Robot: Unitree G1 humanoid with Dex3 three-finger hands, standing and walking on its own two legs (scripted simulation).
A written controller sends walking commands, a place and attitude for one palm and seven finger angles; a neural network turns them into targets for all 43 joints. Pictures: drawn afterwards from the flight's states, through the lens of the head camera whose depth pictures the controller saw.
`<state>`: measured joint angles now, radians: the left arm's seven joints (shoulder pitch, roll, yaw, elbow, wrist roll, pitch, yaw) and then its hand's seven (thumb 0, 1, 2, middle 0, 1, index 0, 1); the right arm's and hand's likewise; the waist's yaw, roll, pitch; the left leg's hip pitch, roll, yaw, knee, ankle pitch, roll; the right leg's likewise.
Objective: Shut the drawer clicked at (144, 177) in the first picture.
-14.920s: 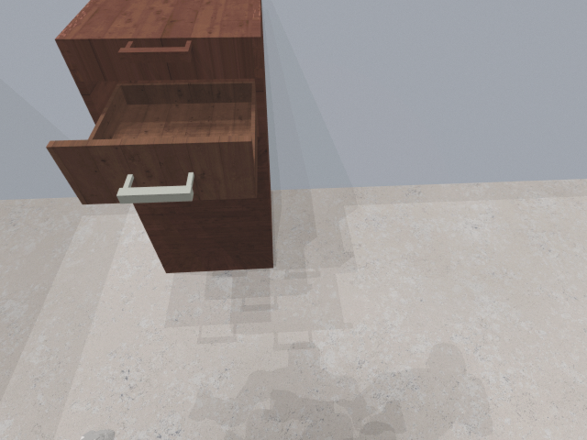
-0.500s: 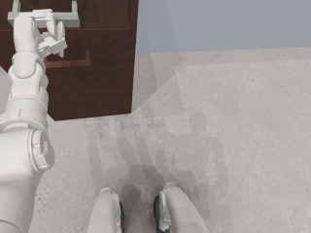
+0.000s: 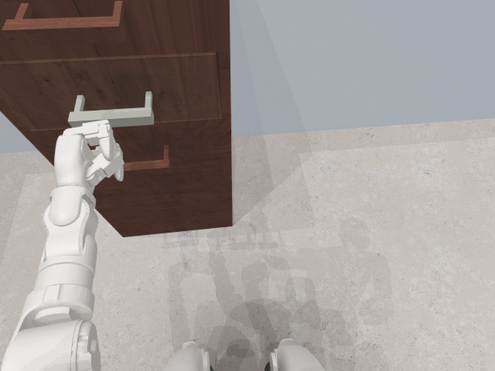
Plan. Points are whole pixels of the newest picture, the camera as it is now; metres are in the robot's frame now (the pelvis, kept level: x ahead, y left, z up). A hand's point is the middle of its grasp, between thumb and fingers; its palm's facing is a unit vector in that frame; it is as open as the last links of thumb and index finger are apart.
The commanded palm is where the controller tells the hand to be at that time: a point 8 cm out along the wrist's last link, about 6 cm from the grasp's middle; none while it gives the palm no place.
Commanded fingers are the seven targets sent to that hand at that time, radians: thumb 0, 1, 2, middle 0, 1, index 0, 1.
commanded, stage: draw the hand back to the body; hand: left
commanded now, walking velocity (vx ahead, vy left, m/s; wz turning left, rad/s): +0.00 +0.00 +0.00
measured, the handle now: (113, 108) +0.57 +0.22 +0.03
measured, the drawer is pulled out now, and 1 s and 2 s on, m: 0.00 0.00 0.00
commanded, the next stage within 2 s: step back with the hand held close in 1.14 s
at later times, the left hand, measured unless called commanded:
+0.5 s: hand (40, 233) +0.29 +0.22 +0.14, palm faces +0.26 -0.93 -0.28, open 3.3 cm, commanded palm +0.24 +0.26 +0.16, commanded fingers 0.00 0.90 0.90 -1.40 -1.60 -1.40 -1.60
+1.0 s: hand out of the picture +0.17 +0.24 +0.22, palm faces +0.42 -0.81 -0.42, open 3.3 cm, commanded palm +0.13 +0.28 +0.24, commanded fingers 0.00 0.90 0.90 -1.40 -1.60 -1.40 -1.60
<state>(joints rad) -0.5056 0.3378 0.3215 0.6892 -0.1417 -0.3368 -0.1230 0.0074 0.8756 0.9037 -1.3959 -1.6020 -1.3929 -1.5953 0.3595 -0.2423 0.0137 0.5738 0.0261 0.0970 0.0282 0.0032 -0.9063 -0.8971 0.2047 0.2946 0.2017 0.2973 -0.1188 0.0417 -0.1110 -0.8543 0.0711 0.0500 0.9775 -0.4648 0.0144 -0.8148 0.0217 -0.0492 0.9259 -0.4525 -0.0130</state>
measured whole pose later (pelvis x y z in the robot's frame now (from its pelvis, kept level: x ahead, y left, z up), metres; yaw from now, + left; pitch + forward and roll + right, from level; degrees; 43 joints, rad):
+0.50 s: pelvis +0.01 -0.01 +0.05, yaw +3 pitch +1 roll +0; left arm 0.08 0.30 0.13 0.06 -0.08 -0.06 0.06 0.02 0.90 0.90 -1.40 -1.60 -1.40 -1.60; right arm 0.15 -0.24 0.04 0.55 0.04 0.03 -0.08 0.01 -0.91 -0.90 0.20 0.29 0.20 0.30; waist 0.02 0.05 -0.03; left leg -0.28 0.02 0.05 0.57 -0.32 0.01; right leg -0.25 -0.01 -0.06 0.56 -0.34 -0.01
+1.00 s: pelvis +0.01 -0.01 +0.06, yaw +2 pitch -5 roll +0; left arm 0.54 0.34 0.29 -0.46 -0.07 -0.09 0.10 0.02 0.90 0.90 -1.40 -1.60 -1.40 -1.59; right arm 0.21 -0.23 0.02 0.62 0.01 -0.08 -0.07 0.01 -0.90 -0.90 0.21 0.29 0.20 0.30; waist 0.06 0.08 0.01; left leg -0.10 0.02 0.05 0.43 -0.25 0.01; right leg -0.06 0.00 -0.06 0.39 -0.26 -0.01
